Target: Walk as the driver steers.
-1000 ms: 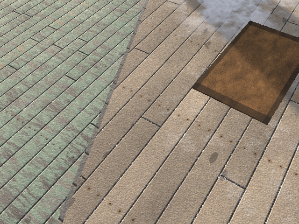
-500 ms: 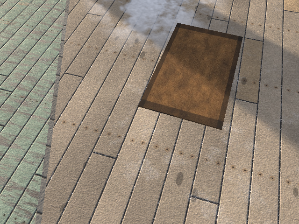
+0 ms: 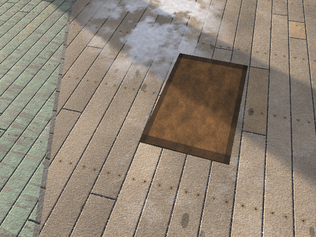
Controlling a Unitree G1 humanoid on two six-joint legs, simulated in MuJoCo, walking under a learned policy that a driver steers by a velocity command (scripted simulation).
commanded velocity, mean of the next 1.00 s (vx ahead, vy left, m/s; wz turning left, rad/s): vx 0.04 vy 0.00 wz -0.01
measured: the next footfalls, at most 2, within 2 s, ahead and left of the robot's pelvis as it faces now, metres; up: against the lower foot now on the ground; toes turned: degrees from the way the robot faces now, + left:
right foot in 1.54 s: +0.46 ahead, -0.09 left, +0.00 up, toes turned +0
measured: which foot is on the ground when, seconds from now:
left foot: down 0.00-1.00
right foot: down 0.00-1.00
